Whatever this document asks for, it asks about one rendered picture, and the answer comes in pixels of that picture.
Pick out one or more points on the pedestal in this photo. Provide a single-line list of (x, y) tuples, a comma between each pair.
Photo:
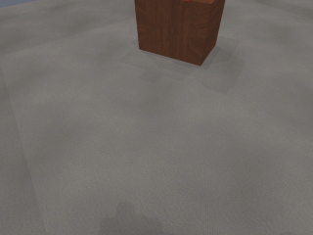
[(182, 30)]

